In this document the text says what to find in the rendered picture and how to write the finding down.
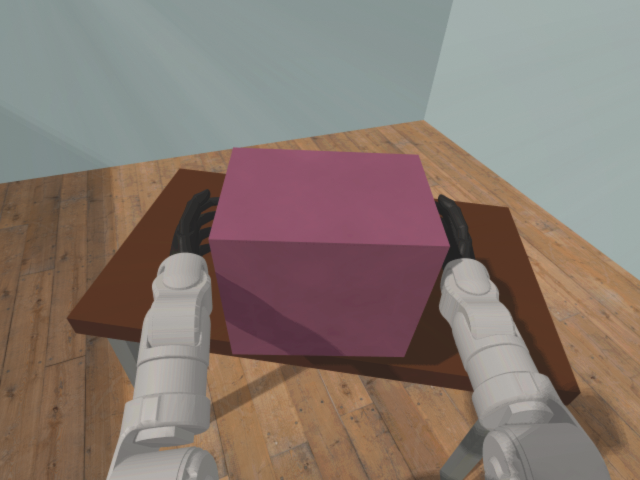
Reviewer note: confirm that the right robot forearm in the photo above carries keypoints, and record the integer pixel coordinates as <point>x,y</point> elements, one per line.
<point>508,389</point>

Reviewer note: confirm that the table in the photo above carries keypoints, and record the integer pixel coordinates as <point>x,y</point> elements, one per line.
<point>117,302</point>

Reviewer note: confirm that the carton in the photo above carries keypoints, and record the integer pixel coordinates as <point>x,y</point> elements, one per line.
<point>325,253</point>

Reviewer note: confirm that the robot right upper arm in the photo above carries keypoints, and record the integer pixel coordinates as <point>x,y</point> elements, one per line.
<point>552,451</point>

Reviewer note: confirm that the right robot hand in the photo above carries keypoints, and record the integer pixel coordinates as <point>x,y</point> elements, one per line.
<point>456,230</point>

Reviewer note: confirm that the robot left upper arm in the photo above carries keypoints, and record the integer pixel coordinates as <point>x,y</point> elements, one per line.
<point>189,463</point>

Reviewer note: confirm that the left robot hand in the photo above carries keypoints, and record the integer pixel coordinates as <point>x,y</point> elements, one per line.
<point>188,235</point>

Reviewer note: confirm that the left robot forearm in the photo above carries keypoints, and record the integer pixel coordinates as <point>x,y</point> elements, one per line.
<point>169,403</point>

